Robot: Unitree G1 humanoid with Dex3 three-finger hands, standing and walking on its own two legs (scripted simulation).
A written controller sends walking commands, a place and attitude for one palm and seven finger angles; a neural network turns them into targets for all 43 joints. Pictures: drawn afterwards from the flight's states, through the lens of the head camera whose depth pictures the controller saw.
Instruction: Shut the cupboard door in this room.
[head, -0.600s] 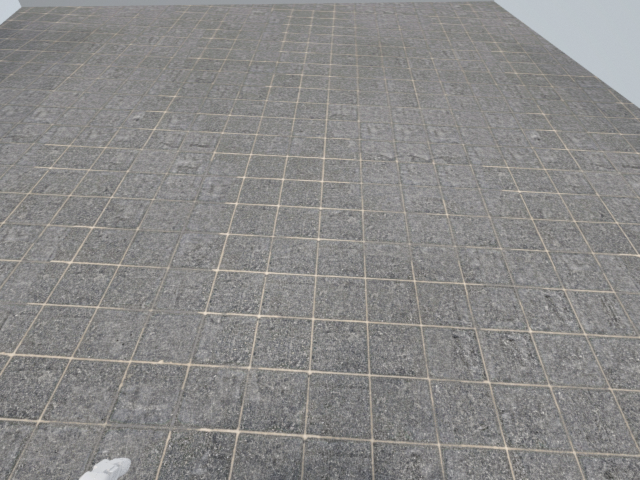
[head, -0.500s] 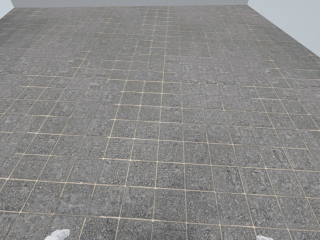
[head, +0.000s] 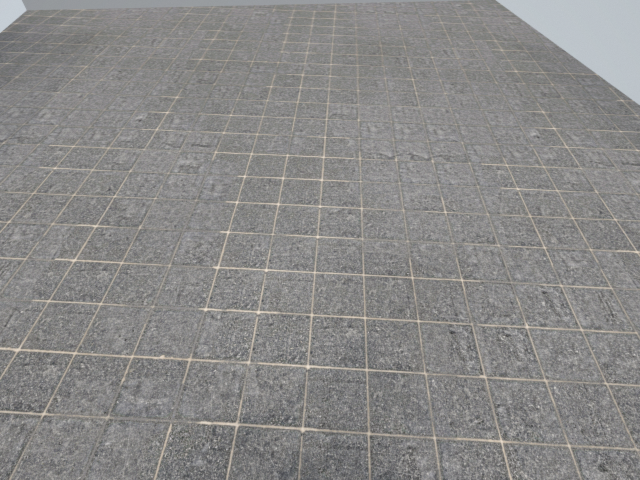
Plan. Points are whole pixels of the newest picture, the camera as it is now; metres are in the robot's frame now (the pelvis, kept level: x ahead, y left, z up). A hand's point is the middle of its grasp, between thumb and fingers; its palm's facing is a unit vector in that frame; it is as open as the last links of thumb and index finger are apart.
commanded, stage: stand and wait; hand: left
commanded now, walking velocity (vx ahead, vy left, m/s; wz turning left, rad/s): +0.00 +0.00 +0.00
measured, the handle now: out of the picture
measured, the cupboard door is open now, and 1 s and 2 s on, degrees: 82 82 82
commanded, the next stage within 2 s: turn or walk to find it in 0.30 s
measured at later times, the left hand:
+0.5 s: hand out of the picture +0.08 +0.24 -0.16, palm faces +0.01 -0.95 -0.33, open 7.4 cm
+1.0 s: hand out of the picture +0.01 +0.21 -0.17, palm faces +0.21 -0.94 -0.27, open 7.4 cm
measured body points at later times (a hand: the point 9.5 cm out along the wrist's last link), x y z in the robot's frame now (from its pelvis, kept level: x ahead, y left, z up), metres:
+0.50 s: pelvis -0.01 +0.00 +0.00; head +0.00 +0.00 +0.45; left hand +0.08 +0.29 -0.14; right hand +0.07 -0.29 -0.14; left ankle +0.00 +0.12 -0.74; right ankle +0.01 -0.12 -0.74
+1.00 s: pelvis -0.03 -0.01 -0.01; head +0.01 +0.00 +0.44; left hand +0.00 +0.26 -0.15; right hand +0.05 -0.24 -0.16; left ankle +0.00 +0.12 -0.74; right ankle -0.05 -0.15 -0.71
